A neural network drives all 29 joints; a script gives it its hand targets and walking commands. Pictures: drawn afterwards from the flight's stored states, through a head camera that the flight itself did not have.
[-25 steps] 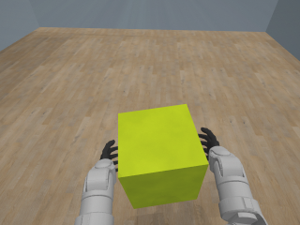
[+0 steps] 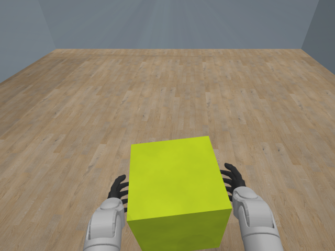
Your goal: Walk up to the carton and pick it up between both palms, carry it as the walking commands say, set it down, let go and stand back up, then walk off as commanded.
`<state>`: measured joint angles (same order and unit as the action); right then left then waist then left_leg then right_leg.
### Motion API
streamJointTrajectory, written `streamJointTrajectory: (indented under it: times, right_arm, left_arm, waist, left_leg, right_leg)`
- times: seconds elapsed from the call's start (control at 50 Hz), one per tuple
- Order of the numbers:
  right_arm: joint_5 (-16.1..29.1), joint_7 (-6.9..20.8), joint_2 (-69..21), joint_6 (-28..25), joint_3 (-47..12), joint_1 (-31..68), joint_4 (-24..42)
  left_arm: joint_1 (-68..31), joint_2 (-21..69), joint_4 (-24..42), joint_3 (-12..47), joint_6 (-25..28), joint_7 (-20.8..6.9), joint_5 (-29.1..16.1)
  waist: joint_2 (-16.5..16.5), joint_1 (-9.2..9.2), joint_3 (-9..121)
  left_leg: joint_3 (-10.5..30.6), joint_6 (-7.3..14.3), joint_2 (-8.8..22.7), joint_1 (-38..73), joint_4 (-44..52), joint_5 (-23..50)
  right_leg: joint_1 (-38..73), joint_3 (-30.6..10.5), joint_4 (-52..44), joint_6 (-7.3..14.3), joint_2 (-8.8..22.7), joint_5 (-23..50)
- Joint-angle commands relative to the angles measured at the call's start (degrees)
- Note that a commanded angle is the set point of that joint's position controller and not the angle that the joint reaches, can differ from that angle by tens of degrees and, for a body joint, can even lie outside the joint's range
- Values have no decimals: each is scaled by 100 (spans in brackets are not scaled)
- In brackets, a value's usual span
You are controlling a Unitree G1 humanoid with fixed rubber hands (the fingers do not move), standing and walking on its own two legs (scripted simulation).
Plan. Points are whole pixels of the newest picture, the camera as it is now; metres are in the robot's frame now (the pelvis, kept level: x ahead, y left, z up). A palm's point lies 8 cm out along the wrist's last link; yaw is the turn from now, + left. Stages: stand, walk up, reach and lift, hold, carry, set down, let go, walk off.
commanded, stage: reach and lift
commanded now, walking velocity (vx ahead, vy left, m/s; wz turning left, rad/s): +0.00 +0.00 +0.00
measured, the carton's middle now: (176, 197) +0.30 +0.00 -0.02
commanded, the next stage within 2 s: hold in 0.10 s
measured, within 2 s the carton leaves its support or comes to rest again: neither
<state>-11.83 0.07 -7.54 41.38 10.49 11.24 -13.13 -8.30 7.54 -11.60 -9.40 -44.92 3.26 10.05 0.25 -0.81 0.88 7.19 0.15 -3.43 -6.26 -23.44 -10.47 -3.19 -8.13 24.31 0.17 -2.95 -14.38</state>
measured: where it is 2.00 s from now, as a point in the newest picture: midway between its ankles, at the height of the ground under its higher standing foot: outside the picture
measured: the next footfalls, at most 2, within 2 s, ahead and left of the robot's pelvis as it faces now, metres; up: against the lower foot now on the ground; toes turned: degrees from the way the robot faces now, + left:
none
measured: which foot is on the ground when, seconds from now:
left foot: down 0.00-1.00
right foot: down 0.00-1.00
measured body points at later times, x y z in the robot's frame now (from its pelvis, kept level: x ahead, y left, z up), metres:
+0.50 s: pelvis -0.02 +0.00 +0.00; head -0.07 +0.02 +0.44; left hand +0.27 +0.16 +0.01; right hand +0.29 -0.14 +0.04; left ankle +0.03 +0.12 -0.74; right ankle +0.00 -0.12 -0.74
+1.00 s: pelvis -0.01 +0.01 +0.00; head -0.06 +0.01 +0.45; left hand +0.27 +0.15 +0.02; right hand +0.27 -0.16 +0.03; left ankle +0.03 +0.12 -0.74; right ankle +0.00 -0.12 -0.74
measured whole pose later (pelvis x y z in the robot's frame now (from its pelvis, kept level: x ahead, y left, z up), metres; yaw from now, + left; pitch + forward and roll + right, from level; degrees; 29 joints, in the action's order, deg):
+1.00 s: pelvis -0.01 +0.01 +0.00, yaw -1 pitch -6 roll +0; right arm -11.4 0.7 -6.6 41.4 10.7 11.9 -13.0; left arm -9.2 7.7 -11.3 -8.4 -45.4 4.3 10.1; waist -0.6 -1.1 0.1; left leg 5.6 0.6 -3.4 -8.1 -25.2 -10.5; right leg -5.5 -9.2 26.2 -0.5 -3.0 -14.0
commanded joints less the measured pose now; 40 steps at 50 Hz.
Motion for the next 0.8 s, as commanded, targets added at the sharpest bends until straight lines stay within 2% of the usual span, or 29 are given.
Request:
streamJointTrajectory:
  times: [0.0, 0.02, 0.04, 0.06, 0.08, 0.1, 0.12, 0.14, 0.18, 0.2, 0.22, 0.24, 0.26, 0.3, 0.36, 0.4, 0.42, 0.44, 0.46, 0.5, 0.56, 0.58, 0.6, 0.62, 0.68, 0.72, 0.74, 0.76, 0.78]
  right_arm:
    - [1364, 1165, -5625, -115, -3447, 3089, 477]
    - [1469, 1138, -5778, -181, -3615, 3353, 647]
    - [1351, 1146, -5680, -151, -3399, 3294, 424]
    - [1427, 1144, -5842, -182, -3487, 3350, 365]
    - [1370, 1119, -5824, -172, -3425, 3270, 336]
    - [1364, 1119, -5879, -141, -3410, 3297, 224]
    - [1384, 1122, -5978, -177, -3493, 3416, 268]
    - [1374, 1109, -6105, -181, -3520, 3503, 120]
    - [1397, 1100, -6132, -243, -3495, 3574, 134]
    - [1524, 1105, -6126, -294, -3651, 3807, 366]
    - [1440, 1092, -6114, -236, -3569, 3701, 190]
    - [1407, 1093, -6234, -212, -3402, 3720, -121]
    - [1306, 1091, -6011, -203, -3230, 3811, -227]
    - [1292, 1151, -6126, -239, -3303, 3641, -231]
    - [1251, 1194, -5960, -256, -3042, 3795, -335]
    - [1174, 1221, -6054, -220, -2825, 3662, -774]
    - [1116, 1252, -5977, -201, -2755, 3494, -792]
    - [1264, 1319, -5984, -248, -2863, 3739, -631]
    - [1305, 1329, -5896, -271, -2948, 3687, -453]
    - [1304, 1349, -5801, -269, -2882, 3694, -311]
    - [1489, 1438, -5763, -301, -3213, 3638, 233]
    - [1428, 1394, -5659, -204, -3153, 3279, -44]
    - [1508, 1410, -5576, -284, -3342, 3472, 406]
    - [1511, 1411, -5526, -207, -3313, 3127, 248]
    - [1455, 1480, -5506, -124, -3209, 3072, 7]
    - [1564, 1465, -5415, -168, -3350, 3213, 415]
    - [1586, 1514, -5407, -182, -3402, 3154, 366]
    - [1629, 1530, -5434, -259, -3437, 3527, 605]
    - [1701, 1533, -5386, -249, -3536, 3569, 646]
  left_arm:
    - [-4291, 5303, 1079, 3646, 470, -1411, -1397]
    - [-4582, 5333, 1267, 3743, 558, -1435, -1447]
    - [-4559, 5330, 1174, 3720, 528, -1472, -1390]
    - [-4649, 5184, 1158, 3733, 570, -1487, -1468]
    - [-4665, 5213, 1066, 3725, 552, -1498, -1432]
    - [-4544, 5128, 912, 3520, 561, -1542, -1380]
    - [-4830, 5278, 1115, 3785, 620, -1557, -1500]
    - [-5163, 4991, 1168, 3698, 656, -1593, -1501]
    - [-5193, 5258, 1179, 3874, 699, -1618, -1605]
    - [-4900, 5186, 1009, 3816, 658, -1597, -1482]
    - [-5016, 5204, 1015, 3788, 656, -1597, -1513]
    - [-5084, 5119, 957, 3603, 626, -1625, -1343]
    - [-5230, 5145, 762, 3621, 606, -1644, -1456]
    - [-5382, 5222, 1043, 3715, 696, -1643, -1497]
    - [-5312, 5502, 656, 3684, 594, -1654, -1494]
    - [-5548, 5413, 690, 3667, 579, -1627, -1541]
    - [-5558, 5370, 764, 3666, 562, -1616, -1471]
    - [-5327, 5473, 716, 3633, 564, -1589, -1434]
    - [-5189, 5592, 718, 3750, 551, -1584, -1515]
    - [-5105, 5879, 630, 3774, 483, -1569, -1539]
    - [-5001, 6072, 1128, 4061, 548, -1470, -1689]
    - [-4937, 6027, 1008, 4033, 492, -1415, -1781]
    - [-4460, 5956, 845, 3903, 517, -1410, -1628]
    - [-4491, 5998, 1045, 4059, 461, -1365, -1695]
    - [-4453, 5801, 940, 3793, 441, -1245, -1578]
    - [-4365, 5914, 1036, 3879, 429, -1279, -1490]
    - [-4380, 5923, 1195, 3933, 474, -1261, -1523]
    - [-4278, 5796, 892, 3748, 462, -1254, -1413]
    - [-4123, 5971, 761, 3757, 424, -1273, -1436]
  waist:
    - [-261, 79, 1551]
    - [-270, 166, 1464]
    - [-45, 71, 1511]
    - [-349, 100, 1497]
    - [-270, 61, 1155]
    - [-449, 207, 1316]
    - [-427, 88, 1679]
    - [-427, 239, 1477]
    - [-261, 74, 2064]
    - [-249, 210, 1981]
    - [-201, 177, 1902]
    - [48, 362, 1878]
    - [-254, 91, 1725]
    - [1, 179, 1807]
    - [99, -105, 1625]
    - [-183, -92, 1424]
    - [163, -110, 1313]
    - [124, 9, 1534]
    - [83, -83, 1665]
    - [439, -204, 1739]
    - [204, -123, 2272]
    - [94, -292, 2173]
    - [-83, -84, 2190]
    - [215, -154, 2161]
    - [-120, -33, 1584]
    - [304, -24, 1652]
    - [193, -11, 1865]
    - [246, 172, 1696]
    - [154, 76, 1665]
  left_leg:
    - [-168, -65, -192, 835, 142, 885]
    - [-181, 36, -204, 738, 115, 845]
    - [-206, -15, -232, 759, 89, 724]
    - [-200, -18, -185, 766, 25, 518]
    - [-258, 41, -186, 715, 41, 444]
    - [-237, 38, -218, 556, 48, 555]
    - [-245, 39, -244, 684, -17, 535]
    - [-354, 65, -265, 633, -12, 201]
    - [-304, 10, -278, 678, -92, 394]
    - [-381, 44, -293, 643, -88, 411]
    - [-370, 22, -269, 649, -67, 357]
    - [-455, 16, -299, 653, -30, 283]
    - [-377, 11, -227, 577, -63, 6]
    - [-378, 11, -221, 567, 13, 79]
    - [-351, -56, -159, 759, -13, -21]
    - [-281, -73, -119, 573, 57, -235]
    - [-397, -107, -166, 515, 55, -102]
    - [-310, -137, -96, 568, 118, -211]
    - [-239, -162, -49, 529, 97, 79]
    - [-251, -215, -29, 656, 63, 197]
    - [-89, -289, 45, 881, 116, 1021]
    - [-68, -245, 69, 1062, 73, 1272]
    - [-27, -240, 112, 1122, 82, 1498]
    - [-8, -284, 105, 1076, 94, 1595]
    - [28, -227, 157, 939, 213, 1325]
    - [-35, -174, 58, 1016, 132, 1135]
    - [57, -245, 130, 1045, 168, 1125]
    - [-75, -197, 62, 955, 155, 846]
    - [-41, -171, 45, 816, 162, 801]
  right_leg:
    - [-94, 159, -320, -139, -110, 1315]
    - [-197, 89, -296, -118, -83, 1203]
    - [-381, 87, -283, -110, -47, 1037]
    - [-424, 105, -282, -94, -61, 783]
    - [-583, 69, -360, -86, -21, 736]
    - [-332, 92, -348, -127, -40, 923]
    - [-410, 65, -295, -174, -20, 802]
    - [-548, 54, -342, -177, 7, 449]
    - [-350, 40, -296, -143, 15, 623]
    - [-390, 54, -291, -170, 13, 632]
    - [-321, 97, -294, -161, 19, 613]
    - [-348, 16, -339, -134, 90, 487]
    - [-596, 84, -374, -132, 27, 33]
    - [-507, 86, -385, -76, 9, 178]
    - [-739, 137, -362, 9, -2, 20]
    - [-734, 198, -403, 48, -47, -241]
    - [-789, 169, -418, 75, -25, -74]
    - [-758, 202, -346, 88, -74, -126]
    - [-612, 257, -296, 92, -123, 233]
    - [-597, 244, -246, 142, -134, 360]
    - [-267, 283, -180, 82, -256, 975]
    - [-301, 270, -230, 89, -217, 1236]
    - [-301, 284, -242, 34, -240, 1230]
    - [-232, 245, -228, 54, -224, 1277]
    - [-489, 301, -281, 55, -254, 946]
    - [-477, 217, -260, 148, -203, 787]
    - [-590, 256, -265, 99, -256, 697]
    - [-493, 238, -206, 134, -192, 665]
    - [-458, 227, -237, 120, -218, 655]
